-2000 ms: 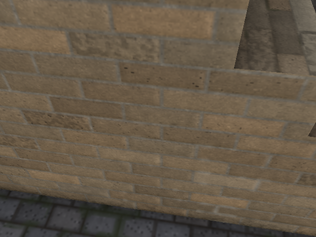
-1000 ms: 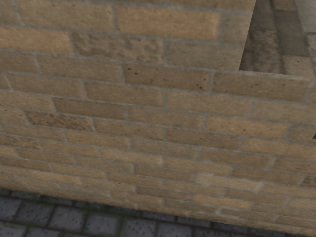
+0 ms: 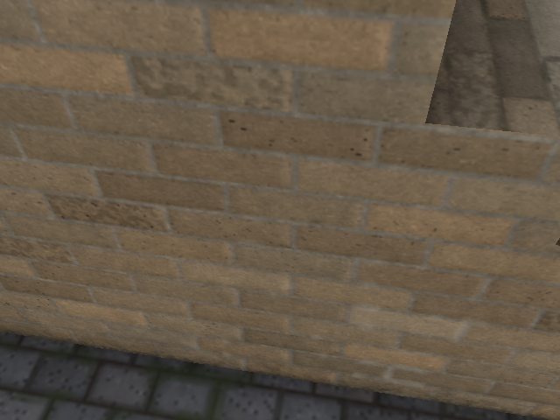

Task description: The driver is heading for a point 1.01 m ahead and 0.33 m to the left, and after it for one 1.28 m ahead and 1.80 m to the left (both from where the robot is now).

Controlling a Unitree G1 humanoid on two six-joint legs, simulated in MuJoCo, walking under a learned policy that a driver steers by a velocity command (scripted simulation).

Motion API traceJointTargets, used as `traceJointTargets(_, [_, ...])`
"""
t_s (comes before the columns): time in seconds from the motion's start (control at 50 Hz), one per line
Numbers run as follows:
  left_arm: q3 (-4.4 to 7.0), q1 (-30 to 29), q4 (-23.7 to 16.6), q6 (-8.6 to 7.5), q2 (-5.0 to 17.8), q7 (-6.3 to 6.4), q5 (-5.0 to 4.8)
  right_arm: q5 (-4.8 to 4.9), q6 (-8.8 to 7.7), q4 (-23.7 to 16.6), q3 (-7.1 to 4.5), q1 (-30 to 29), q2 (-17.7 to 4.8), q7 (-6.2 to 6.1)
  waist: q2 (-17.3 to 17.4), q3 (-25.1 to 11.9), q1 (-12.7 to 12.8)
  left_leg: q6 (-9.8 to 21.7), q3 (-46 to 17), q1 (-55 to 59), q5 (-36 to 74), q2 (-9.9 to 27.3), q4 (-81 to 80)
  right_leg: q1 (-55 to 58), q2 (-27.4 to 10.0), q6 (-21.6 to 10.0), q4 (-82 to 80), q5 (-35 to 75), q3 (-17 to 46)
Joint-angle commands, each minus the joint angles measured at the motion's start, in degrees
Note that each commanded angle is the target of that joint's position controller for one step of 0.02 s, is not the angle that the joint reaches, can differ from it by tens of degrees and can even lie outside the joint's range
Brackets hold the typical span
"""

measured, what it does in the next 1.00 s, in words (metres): stands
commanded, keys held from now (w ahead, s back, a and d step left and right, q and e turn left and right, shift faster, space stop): w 1.00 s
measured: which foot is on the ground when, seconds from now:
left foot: down 0.00-1.00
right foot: down 0.00-1.00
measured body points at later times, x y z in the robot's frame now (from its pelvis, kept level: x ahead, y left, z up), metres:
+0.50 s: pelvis +0.00 +0.00 +0.00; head +0.00 +0.00 +0.45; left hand +0.01 +0.23 -0.16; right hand +0.01 -0.23 -0.16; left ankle +0.00 +0.12 -0.75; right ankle -0.04 -0.11 -0.75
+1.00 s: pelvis +0.00 +0.00 +0.00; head +0.00 +0.00 +0.45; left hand +0.01 +0.23 -0.16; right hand +0.01 -0.24 -0.16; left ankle +0.00 +0.13 -0.75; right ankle -0.04 -0.11 -0.75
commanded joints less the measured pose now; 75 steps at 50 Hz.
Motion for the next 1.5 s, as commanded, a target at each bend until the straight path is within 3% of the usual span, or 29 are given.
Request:
traceJointTargets(0.02, [0.75, 2.9, -0.9, -0.33, 5.0, 0.12, -0.01, 0.01, -0.31, -0.9, -0.72, 2.6, -5.0, -0.13, -0.3, 1.6, 0.0, 1.3, -4.5, 0.9, 9.0, 5.3, -2.7, -3.8, -6.2, -1.2, -3.6, 10.7, 4.6])
traceJointTargets(0.66, [0.86, 3.2, -1.1, -0.37, 4.8, 0.04, -0.03, 0.03, -0.44, -0.9, -0.67, 2.8, -4.8, -0.03, -0.3, 1.8, 0.1, 1.2, -4.5, 0.7, 8.8, 5.3, -2.8, -3.9, -6.3, -1.1, -3.6, 10.2, 4.4])
traceJointTargets(0.68, [0.97, 3.1, -1.0, -0.37, 4.8, 0.15, 0.11, -0.04, -0.62, -0.9, -1.11, 2.7, -6.4, 0.16, -0.8, 2.2, 0.2, 1.4, -4.6, 0.4, 9.2, 5.4, -2.7, -4.0, -6.4, -1.2, -3.4, 10.5, 4.5])
traceJointTargets(0.78, [0.99, 3.2, -0.9, -0.39, 4.8, 0.19, 0.09, 0.00, -0.72, -0.9, -1.08, 2.6, -5.4, 0.29, -0.4, 1.6, 0.2, 1.3, -4.4, 0.8, 9.2, 5.4, -2.7, -3.9, -6.5, -1.3, -3.3, 10.6, 4.5])
traceJointTargets(1.5, [1.02, 2.9, -0.4, -0.37, 4.6, 0.03, 0.11, 0.00, -0.67, -1.3, -1.10, 2.3, -5.8, 0.38, -0.5, 1.8, 0.3, 1.2, -4.5, 0.3, 8.0, 5.4, -3.0, -4.5, -6.4, -1.3, -3.7, 8.8, 4.4])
